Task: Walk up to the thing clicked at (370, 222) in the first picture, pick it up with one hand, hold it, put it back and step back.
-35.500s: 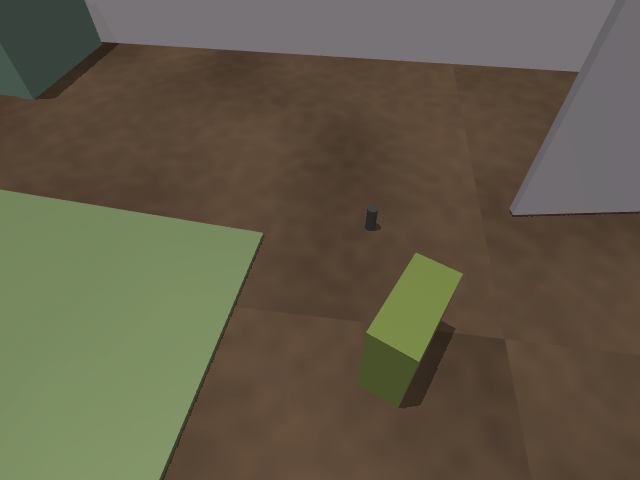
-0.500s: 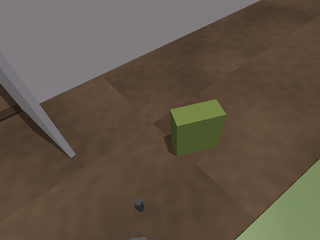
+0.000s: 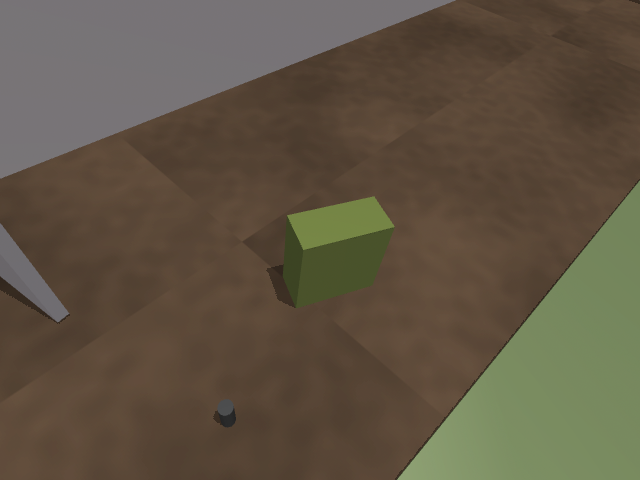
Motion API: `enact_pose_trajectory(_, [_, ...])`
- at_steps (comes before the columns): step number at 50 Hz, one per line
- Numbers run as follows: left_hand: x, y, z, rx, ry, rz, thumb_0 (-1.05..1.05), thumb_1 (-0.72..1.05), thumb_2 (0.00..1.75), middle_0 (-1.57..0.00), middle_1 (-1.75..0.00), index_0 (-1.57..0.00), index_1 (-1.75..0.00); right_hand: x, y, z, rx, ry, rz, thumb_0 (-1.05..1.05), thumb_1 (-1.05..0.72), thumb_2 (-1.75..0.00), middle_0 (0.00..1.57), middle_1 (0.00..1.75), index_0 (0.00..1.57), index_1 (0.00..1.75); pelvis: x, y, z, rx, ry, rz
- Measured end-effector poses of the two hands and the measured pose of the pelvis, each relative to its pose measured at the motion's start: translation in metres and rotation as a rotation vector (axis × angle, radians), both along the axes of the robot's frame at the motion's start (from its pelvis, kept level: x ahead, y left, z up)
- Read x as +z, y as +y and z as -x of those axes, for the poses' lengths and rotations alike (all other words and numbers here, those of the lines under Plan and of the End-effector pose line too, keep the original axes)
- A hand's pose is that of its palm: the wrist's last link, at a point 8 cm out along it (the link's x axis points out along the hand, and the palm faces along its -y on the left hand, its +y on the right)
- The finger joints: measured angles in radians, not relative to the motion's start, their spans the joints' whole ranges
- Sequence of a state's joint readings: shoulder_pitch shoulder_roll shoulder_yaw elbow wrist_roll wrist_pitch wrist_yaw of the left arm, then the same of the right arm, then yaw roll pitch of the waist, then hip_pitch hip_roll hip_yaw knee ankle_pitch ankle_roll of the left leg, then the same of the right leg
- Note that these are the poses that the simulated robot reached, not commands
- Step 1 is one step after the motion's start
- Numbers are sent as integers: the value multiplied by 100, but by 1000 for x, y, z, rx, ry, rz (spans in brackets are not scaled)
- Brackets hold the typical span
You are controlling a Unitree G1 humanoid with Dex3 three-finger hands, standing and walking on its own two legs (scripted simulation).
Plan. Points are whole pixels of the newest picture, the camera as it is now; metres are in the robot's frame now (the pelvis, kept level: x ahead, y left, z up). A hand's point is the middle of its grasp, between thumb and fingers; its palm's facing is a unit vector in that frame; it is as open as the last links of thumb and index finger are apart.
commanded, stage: walk up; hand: left
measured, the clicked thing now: (227, 413) +0.41 +0.19 -0.72
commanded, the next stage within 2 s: stand in 1.66 s
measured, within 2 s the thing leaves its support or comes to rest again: neither
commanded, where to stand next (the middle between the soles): +0.10 -0.05 m, yaw +5 degrees
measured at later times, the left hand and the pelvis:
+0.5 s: hand (177, 477) +0.16 +0.18 -0.15, palm faces +0.01 -0.94 -0.34, open 7.4 cm; pelvis +0.06 -0.06 -0.01, yaw +1 degrees
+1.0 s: hand (155, 472) +0.17 +0.22 -0.15, palm faces +0.06 -0.94 -0.33, open 7.4 cm; pelvis +0.08 -0.05 +0.00, yaw +3 degrees
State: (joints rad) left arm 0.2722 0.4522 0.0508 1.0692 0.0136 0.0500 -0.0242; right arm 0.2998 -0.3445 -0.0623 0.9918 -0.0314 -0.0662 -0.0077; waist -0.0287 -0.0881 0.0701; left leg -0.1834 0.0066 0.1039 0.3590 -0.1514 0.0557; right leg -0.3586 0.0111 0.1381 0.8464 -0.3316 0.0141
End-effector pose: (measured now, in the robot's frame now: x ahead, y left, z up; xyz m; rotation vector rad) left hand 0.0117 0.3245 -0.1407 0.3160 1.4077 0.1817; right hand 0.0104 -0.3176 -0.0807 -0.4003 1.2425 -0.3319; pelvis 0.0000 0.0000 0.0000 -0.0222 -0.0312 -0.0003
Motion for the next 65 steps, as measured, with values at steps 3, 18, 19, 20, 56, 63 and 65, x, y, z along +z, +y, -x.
enact_pose_trajectory(3, [7, -4, -15, -22, -24, -21, 1, 91, 90, -20, -30, -20, -30, -4, -8, -4, -9, -10, -16, 0, -90, -90, 21, 30, 20, 30, 0, -8, -6, -8, -4, -6])
enact_pose_trajectory(18, [35, -86, -113, -69, -256, -57, 1, 90, 90, -20, -30, -20, -30, -57, -53, -75, 38, -18, -140, 0, -91, -90, 20, 30, 20, 30, -11, -60, -40, -16, -20, -31])
enact_pose_trajectory(19, [35, -90, -117, -64, -262, -50, 1, 90, 90, -20, -30, -20, -30, -58, -52, -80, 45, -17, -144, 0, -91, -90, 20, 30, 20, 30, -10, -61, -42, -12, -18, -28])
enact_pose_trajectory(20, [35, -93, -121, -60, -268, -44, 1, 90, 90, -20, -30, -20, -30, -58, -51, -84, 53, -14, -146, 0, -91, -90, 20, 30, 20, 30, -9, -61, -45, -8, -15, -24])
enact_pose_trajectory(56, [24, -62, -127, 71, -216, -20, 1, 90, 90, -20, -30, -20, -30, -33, -9, -187, 186, -90, -142, 0, -90, -90, 20, 30, 20, 30, 0, -47, -72, 62, -11, -17])
enact_pose_trajectory(63, [20, -68, -104, 97, -174, -14, 1, 90, 90, -20, -30, -20, -30, -36, -13, -171, 179, -43, -143, 0, -90, -90, 20, 30, 20, 30, 0, -50, -68, 74, -10, -16])
enact_pose_trajectory(65, [19, -70, -98, 102, -163, -10, 1, 90, 90, -20, -30, -20, -30, -37, -16, -167, 174, -28, -140, 0, -90, -90, 20, 30, 20, 30, 0, -51, -68, 77, -9, -16])
